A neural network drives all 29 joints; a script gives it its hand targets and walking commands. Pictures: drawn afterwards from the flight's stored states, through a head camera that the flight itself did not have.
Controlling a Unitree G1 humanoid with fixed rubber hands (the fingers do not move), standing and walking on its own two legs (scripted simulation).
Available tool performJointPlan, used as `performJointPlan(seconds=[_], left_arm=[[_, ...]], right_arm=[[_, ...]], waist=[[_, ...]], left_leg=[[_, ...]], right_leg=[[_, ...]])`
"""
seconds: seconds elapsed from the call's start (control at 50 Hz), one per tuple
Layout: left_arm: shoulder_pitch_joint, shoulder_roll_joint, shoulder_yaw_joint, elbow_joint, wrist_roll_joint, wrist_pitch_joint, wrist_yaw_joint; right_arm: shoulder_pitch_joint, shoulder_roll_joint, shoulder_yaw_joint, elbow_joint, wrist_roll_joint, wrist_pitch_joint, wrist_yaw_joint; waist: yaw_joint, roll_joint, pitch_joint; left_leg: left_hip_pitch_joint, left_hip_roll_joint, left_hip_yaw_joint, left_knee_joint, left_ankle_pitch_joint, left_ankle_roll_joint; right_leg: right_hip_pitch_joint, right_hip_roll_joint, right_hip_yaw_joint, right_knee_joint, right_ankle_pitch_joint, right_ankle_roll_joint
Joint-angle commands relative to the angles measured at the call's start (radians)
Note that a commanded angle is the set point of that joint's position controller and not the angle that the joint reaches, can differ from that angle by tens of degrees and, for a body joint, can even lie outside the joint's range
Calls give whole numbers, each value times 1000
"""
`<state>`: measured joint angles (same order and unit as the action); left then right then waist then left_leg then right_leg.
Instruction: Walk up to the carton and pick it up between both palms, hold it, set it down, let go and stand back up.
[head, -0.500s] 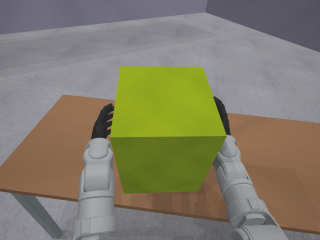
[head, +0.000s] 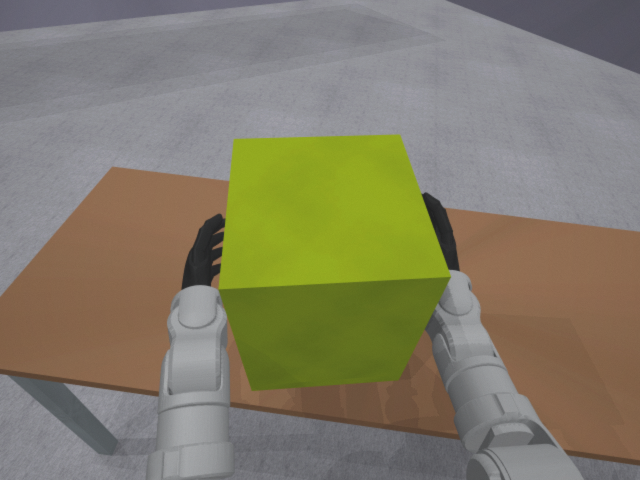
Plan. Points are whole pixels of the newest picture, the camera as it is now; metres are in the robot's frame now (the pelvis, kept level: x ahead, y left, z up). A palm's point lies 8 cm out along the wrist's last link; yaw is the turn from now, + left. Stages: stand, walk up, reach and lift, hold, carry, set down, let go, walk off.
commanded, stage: set down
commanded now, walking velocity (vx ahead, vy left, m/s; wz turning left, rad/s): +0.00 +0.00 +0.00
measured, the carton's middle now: (322, 268) +0.37 +0.00 +0.10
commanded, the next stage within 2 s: none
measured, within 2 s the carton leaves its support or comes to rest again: neither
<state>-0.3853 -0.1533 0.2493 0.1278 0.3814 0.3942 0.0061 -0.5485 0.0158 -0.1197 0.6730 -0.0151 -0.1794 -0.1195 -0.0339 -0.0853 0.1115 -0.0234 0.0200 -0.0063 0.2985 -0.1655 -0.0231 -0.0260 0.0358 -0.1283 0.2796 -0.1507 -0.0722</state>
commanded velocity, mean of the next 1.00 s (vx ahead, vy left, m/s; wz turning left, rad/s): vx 0.00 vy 0.00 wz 0.00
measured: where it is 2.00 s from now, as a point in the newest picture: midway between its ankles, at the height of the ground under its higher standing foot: outside the picture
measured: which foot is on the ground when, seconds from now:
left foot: down 0.00-1.00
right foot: down 0.00-1.00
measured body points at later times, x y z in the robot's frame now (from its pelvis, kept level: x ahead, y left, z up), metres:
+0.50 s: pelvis -0.01 -0.01 +0.00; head +0.01 +0.01 +0.45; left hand +0.36 +0.13 +0.07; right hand +0.39 -0.16 +0.10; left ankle +0.01 +0.13 -0.75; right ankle +0.02 -0.07 -0.75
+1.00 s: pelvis -0.01 -0.03 +0.00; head +0.06 -0.03 +0.44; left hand +0.36 +0.12 +0.02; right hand +0.42 -0.17 +0.07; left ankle +0.01 +0.13 -0.75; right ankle +0.02 -0.07 -0.75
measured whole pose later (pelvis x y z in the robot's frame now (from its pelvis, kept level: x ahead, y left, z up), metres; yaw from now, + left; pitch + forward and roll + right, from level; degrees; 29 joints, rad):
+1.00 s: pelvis -0.01 -0.03 +0.00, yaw -2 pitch +7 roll +2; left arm -0.48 -0.23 0.43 0.54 0.37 0.04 0.13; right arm -0.77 -0.05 -0.27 1.07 -0.20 -0.36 0.00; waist 0.05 -0.04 0.00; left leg -0.28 0.06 0.03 0.28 -0.12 -0.06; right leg -0.33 0.06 -0.12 0.33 -0.13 -0.12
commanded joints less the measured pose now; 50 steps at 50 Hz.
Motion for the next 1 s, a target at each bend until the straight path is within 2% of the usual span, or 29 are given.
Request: performJointPlan(seconds=[0.0, 0.06, 0.1, 0.14, 0.16, 0.2, 0.22, 0.24, 0.28, 0.34, 0.36, 0.38, 0.4, 0.42, 0.44, 0.46, 0.48, 0.52, 0.58, 0.64, 0.72, 0.74, 0.76, 0.8, 0.82, 0.84, 0.86, 0.88, 0.98], left_arm=[[-534, -406, -431, -115, -80, -75, -80], [-550, -412, -404, -60, -72, -80, -80], [-596, -431, -413, -49, -78, -93, -63], [-539, -413, -408, -55, -68, -96, -56], [-549, -424, -412, -10, -72, -92, -58], [-584, -439, -370, 41, -60, -102, -56], [-583, -433, -358, 41, -51, -106, -48], [-633, -441, -359, 15, -51, -114, -40], [-612, -455, -381, -16, -58, -148, -31], [-652, -466, -338, 88, -47, -186, -7], [-614, -473, -330, 85, -41, -193, -3], [-654, -469, -330, 117, -43, -193, -2], [-628, -456, -328, 129, -44, -195, -2], [-679, -469, -335, 97, -37, -206, 6], [-684, -473, -329, 107, -45, -219, 12], [-690, -486, -344, 113, -50, -226, 20], [-727, -487, -329, 101, -64, -247, 22], [-710, -518, -333, 158, -58, -258, 33], [-691, -491, -297, 171, -47, -271, 39], [-718, -492, -276, 160, -53, -300, 31], [-710, -495, -253, 182, -30, -346, 42], [-664, -493, -214, 227, -17, -344, 46], [-708, -505, -242, 214, -28, -353, 47], [-707, -485, -218, 211, -17, -375, 48], [-726, -517, -237, 223, -31, -387, 52], [-748, -510, -206, 246, -29, -405, 55], [-754, -517, -229, 243, -34, -415, 62], [-749, -519, -237, 222, -27, -430, 65], [-792, -522, -196, 297, -18, -477, 74]], right_arm=[[-570, 391, 296, -207, -35, -77, 104], [-597, 390, 270, -189, -38, -74, 108], [-602, 389, 230, -141, -64, -79, 120], [-598, 371, 258, -161, -61, -87, 122], [-611, 356, 231, -138, -63, -88, 119], [-590, 372, 191, -38, -97, -68, 137], [-572, 364, 173, -27, -94, -66, 151], [-606, 378, 155, -20, -121, -76, 154], [-597, 400, 182, -35, -107, -117, 153], [-643, 371, 133, 48, -125, -126, 177], [-634, 384, 148, 37, -118, -133, 183], [-637, 372, 112, 82, -150, -119, 185], [-635, 364, 115, 98, -139, -113, 186], [-598, 382, 106, 129, -149, -114, 191], [-613, 391, 80, 143, -150, -116, 197], [-617, 371, 81, 140, -159, -124, 206], [-631, 393, 101, 128, -152, -129, 206], [-689, 381, 84, 118, -169, -142, 211], [-642, 374, 66, 190, -179, -126, 214], [-643, 405, 79, 217, -187, -141, 209], [-645, 429, 118, 193, -183, -176, 209], [-642, 404, 99, 246, -188, -167, 216], [-643, 416, 94, 255, -192, -170, 212], [-658, 426, 101, 264, -185, -180, 207], [-686, 434, 87, 255, -193, -193, 208], [-673, 444, 98, 267, -197, -194, 208], [-686, 423, 65, 299, -221, -198, 210], [-669, 438, 93, 294, -216, -206, 211], [-697, 438, 55, 326, -254, -211, 212]], waist=[[7, 56, -491], [11, 60, -470], [2, 92, -489], [26, 40, -501], [-4, 34, -475], [-8, 41, -405], [19, 79, -418], [16, 55, -456], [32, 89, -558], [47, 58, -486], [75, 82, -502], [33, 77, -486], [40, 52, -444], [19, 88, -470], [40, 100, -486], [32, 97, -525], [68, 53, -562], [46, 83, -571], [59, 55, -545], [54, 20, -562], [91, 56, -636], [98, 25, -597], [74, 46, -638], [91, 25, -626], [82, 39, -669], [104, 29, -653], [57, 40, -681], [98, 38, -728], [88, -7, -747]], left_leg=[[47, -23, 53, -19, 247, 32], [21, -32, 56, -24, 230, 36], [48, -16, 47, -26, 208, 31], [57, -17, 49, -19, 248, 27], [46, -19, 53, -20, 259, 28], [45, -13, 43, -49, 160, 37], [53, -10, 55, -52, 144, 39], [67, -14, 61, -42, 176, 32], [66, -10, 68, -10, 246, 16], [15, 4, 61, -30, 192, 29], [13, 5, 65, -31, 193, 30], [1, 3, 63, -46, 146, 33], [4, -4, 68, -43, 155, 35], [22, -4, 64, -38, 155, 26], [16, 1, 61, -28, 165, 24], [46, 8, 63, -26, 174, 17], [3, 4, 70, -17, 178, 28], [-3, 5, 74, -19, 186, 23], [-45, 11, 72, -34, 139, 34], [-91, 2, 74, -33, 182, 35], [-148, 6, 84, -32, 204, 28], [-178, 13, 79, -35, 209, 37], [-173, 10, 82, -36, 194, 34], [-214, 12, 78, -29, 192, 32], [-233, 6, 73, -40, 161, 36], [-251, 6, 90, -29, 168, 44], [-228, 15, 72, -38, 153, 34], [-227, 20, 79, -29, 181, 34], [-319, 15, 88, -46, 100, 35]], right_leg=[[178, -41, 1, 23, 418, 109], [154, -58, 22, 19, 434, 121], [88, -42, -1, 0, 336, 101], [123, -45, 1, 11, 400, 104], [126, -33, 1, 1, 400, 104], [77, -40, -7, -18, 262, 102], [34, -47, 4, -24, 204, 100], [32, -29, -18, -14, 213, 93], [90, -35, -6, 15, 342, 81], [33, -32, -5, 3, 243, 79], [66, -47, 11, 3, 258, 70], [43, -50, 6, -2, 221, 77], [12, -38, -1, -5, 192, 82], [-7, -40, -1, -4, 183, 80], [-17, -33, 6, -9, 169, 75], [-24, -32, 4, -10, 171, 65], [-3, -34, 11, 8, 231, 72], [-3, -39, 7, 20, 245, 70], [12, -50, 34, 9, 224, 73], [96, -62, 45, 32, 380, 102], [157, -80, 69, 72, 484, 102], [163, -85, 82, 82, 519, 109], [157, -78, 69, 81, 504, 108], [174, -102, 92, 92, 573, 122], [159, -95, 80, 78, 531, 128], [167, -101, 87, 92, 543, 126], [129, -93, 76, 90, 498, 125], [148, -97, 89, 105, 558, 121], [162, -100, 99, 99, 489, 125]])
